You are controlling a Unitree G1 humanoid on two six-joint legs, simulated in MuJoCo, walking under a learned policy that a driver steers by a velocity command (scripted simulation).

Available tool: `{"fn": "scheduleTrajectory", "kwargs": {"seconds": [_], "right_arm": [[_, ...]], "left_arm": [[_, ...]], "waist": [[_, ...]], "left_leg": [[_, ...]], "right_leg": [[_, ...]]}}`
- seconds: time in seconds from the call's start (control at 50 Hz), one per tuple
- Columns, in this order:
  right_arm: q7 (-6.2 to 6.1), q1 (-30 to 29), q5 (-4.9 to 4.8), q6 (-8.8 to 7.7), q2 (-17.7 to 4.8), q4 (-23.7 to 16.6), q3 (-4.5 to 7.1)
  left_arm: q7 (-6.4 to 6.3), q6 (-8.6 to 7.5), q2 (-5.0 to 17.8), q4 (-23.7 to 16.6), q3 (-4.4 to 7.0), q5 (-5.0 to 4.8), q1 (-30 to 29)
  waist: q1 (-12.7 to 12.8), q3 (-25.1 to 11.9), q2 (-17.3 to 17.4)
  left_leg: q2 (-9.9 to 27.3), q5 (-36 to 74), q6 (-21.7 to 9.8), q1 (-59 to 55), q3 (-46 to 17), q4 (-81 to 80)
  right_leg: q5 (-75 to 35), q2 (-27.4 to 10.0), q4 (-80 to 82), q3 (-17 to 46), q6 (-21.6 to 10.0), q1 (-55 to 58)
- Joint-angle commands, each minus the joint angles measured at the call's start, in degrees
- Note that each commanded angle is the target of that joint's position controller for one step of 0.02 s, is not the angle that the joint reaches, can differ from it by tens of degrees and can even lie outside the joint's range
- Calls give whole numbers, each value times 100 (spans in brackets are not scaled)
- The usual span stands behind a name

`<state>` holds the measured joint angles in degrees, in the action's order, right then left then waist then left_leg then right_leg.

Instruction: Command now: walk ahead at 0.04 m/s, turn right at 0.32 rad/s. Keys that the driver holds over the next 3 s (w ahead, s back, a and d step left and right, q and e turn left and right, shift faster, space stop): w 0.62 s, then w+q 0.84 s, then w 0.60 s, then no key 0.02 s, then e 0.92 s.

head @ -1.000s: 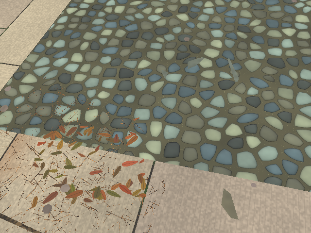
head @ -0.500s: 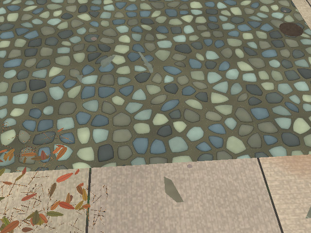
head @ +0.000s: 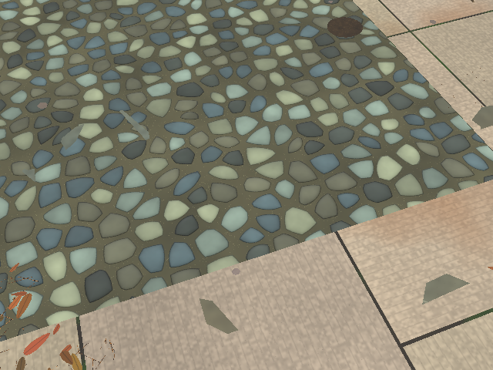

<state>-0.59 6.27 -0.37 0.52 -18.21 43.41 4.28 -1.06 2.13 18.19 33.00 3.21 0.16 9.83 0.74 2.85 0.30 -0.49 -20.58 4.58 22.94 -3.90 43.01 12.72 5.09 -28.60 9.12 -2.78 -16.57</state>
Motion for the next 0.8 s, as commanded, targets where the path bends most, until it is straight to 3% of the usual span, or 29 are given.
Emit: {"fn": "scheduleTrajectory", "kwargs": {"seconds": [0.02,0.06,0.08,0.1,0.12,0.14,0.16,0.2,0.3,0.34,0.38,0.42,0.44,0.46,0.48,0.5,0.52,0.54,0.56,0.58,0.6,0.62,0.68,0.74,0.8], "right_arm": [[63,-76,-21,-143,-487,-432,90],[129,219,3,-223,-316,-345,37],[124,380,58,-259,-387,-310,41],[98,778,118,-284,-662,-294,70],[134,1188,184,-313,-1273,-69,223],[129,1039,152,-392,-1114,-149,204],[67,875,73,-429,-900,-158,141],[-20,839,-37,-441,-724,-158,81],[-64,1209,-34,-435,-689,-107,57],[-29,1317,-56,-417,-834,-85,86],[25,1479,-98,-404,-950,-40,112],[58,1486,-151,-378,-1003,-20,123],[64,1425,-166,-358,-1002,-15,118],[69,1427,-147,-356,-931,-12,87],[79,1438,-95,-374,-716,-7,9],[87,1374,10,-421,-269,-225,-155],[34,1525,-52,-541,-60,-455,-222],[46,1331,-185,-599,-665,-420,-57],[96,1073,-237,-635,-780,-447,-16],[106,944,-169,-653,-682,-411,-36],[125,855,-88,-650,-617,-405,-28],[155,885,-67,-620,-542,-378,-31],[199,924,-82,-470,-309,-306,-82],[192,406,-70,-432,-194,-485,-129],[272,-174,-82,-486,-97,-661,-187]], "left_arm": [[17,-38,838,-305,218,-17,-46],[24,-37,668,-232,123,-60,-112],[26,-69,487,-150,54,-11,35],[36,-106,242,-135,-35,60,98],[5,-187,382,-397,31,-55,-96],[-46,-265,823,-375,170,-107,-340],[-30,-311,904,-290,232,-137,-251],[39,-366,717,-159,214,-56,-132],[182,-588,96,-220,20,-82,-669],[227,-630,46,-256,-11,-114,-827],[271,-648,165,-260,14,-154,-849],[298,-663,297,-230,55,-200,-671],[296,-665,351,-146,88,-202,-419],[266,-653,476,-9,162,-194,-15],[209,-645,696,168,281,-202,674],[138,-633,1118,263,382,-85,1539],[195,-639,1535,341,453,-21,1907],[235,-684,1017,356,298,-50,1631],[238,-699,766,343,210,-61,1324],[243,-703,645,317,172,-28,1074],[255,-700,543,310,139,2,881],[250,-708,467,303,111,28,756],[208,-806,466,419,131,-15,688],[172,-840,532,596,153,17,786],[121,-840,654,727,173,13,866]], "waist": [[70,-804,-889],[-161,-737,-777],[-180,-692,-533],[-238,-690,258],[-249,-295,1416],[-400,240,1096],[-265,370,956],[-233,271,831],[-533,58,765],[-605,79,822],[-624,109,836],[-460,132,833],[-263,98,773],[-36,-79,678],[320,-478,470],[670,-1279,-474],[559,-1637,-1860],[532,-1109,-1254],[398,-530,-1047],[298,-340,-678],[185,-162,-554],[65,-139,-585],[-69,-98,-536],[55,106,-367],[257,243,-338]], "left_leg": [[21,40,-124,-334,95,-607],[-55,767,-330,-1244,340,-1765],[215,702,-490,-1745,86,-1903],[1146,81,-878,-2185,-967,-2335],[1928,-1395,-1735,-1943,-2712,-3117],[2183,-2131,-2051,-1712,-3234,-3419],[2026,-2111,-1905,-1742,-2910,-3402],[1704,-1499,-1662,-2117,-2265,-3414],[1154,298,-1511,-1895,-882,-3473],[1159,558,-1522,-1642,-680,-3450],[1310,574,-1572,-1545,-713,-3373],[1490,566,-1534,-1458,-813,-3284],[1490,714,-1449,-1359,-744,-3115],[1380,1292,-1337,-1195,-594,-2708],[1081,1888,-1148,-923,-241,-1739],[583,1244,-768,174,271,237],[-117,-1054,-546,1600,196,1889],[192,-957,-583,2169,-210,2635],[454,-425,-698,2364,-132,2698],[620,45,-720,2252,-54,2547],[741,374,-689,2151,-30,2309],[830,624,-656,1901,-22,2174],[837,1098,-471,1847,69,1876],[704,1844,-359,1939,-10,910],[505,2671,-433,1543,230,-203]], "right_leg": [[-953,-1476,609,1608,-991,618],[860,-1153,651,1556,-732,104],[1676,-901,447,1400,-487,-320],[2244,-399,-780,787,-147,-952],[2298,258,-1821,-252,112,-1950],[2098,-117,-2701,8,222,-2456],[1640,-266,-3005,58,238,-2655],[979,-537,-3083,-216,357,-2865],[-49,-692,-1753,-901,507,-2025],[-77,-634,-1053,-1034,501,-1479],[-69,-600,-664,-1087,444,-1118],[-236,-601,-297,-1071,284,-677],[-375,-556,-56,-1118,187,-259],[-357,-449,81,-1182,76,416],[-297,-532,192,-1035,-90,1388],[460,-1730,440,562,-543,2843],[1802,-2728,1359,3120,-1277,3398],[2242,-2677,1554,3128,-1265,3020],[1813,-2487,1543,2330,-1132,2529],[1185,-2199,1614,1764,-1050,2144],[516,-2000,1712,1343,-1015,1814],[-7,-1837,1835,999,-969,1548],[-1137,-1742,2066,169,-975,1288],[-1560,-1653,2194,-492,-877,1169],[-1600,-1601,2341,-1022,-711,1064]]}}
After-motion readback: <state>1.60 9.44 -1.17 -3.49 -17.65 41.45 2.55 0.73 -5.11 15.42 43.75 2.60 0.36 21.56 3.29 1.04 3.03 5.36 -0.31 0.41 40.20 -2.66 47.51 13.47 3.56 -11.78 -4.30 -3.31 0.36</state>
